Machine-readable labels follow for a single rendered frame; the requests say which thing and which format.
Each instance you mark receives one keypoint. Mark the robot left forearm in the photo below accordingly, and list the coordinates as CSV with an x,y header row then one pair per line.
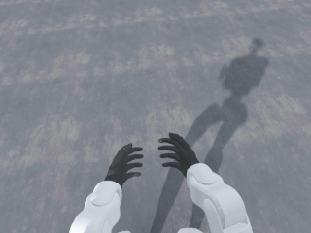
x,y
102,210

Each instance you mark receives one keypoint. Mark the robot right forearm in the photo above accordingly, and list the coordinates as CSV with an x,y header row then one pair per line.
x,y
223,206

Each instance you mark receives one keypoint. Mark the right robot hand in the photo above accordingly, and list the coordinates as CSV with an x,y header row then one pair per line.
x,y
183,153

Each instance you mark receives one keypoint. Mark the left robot hand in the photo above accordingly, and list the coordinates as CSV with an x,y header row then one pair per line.
x,y
119,167

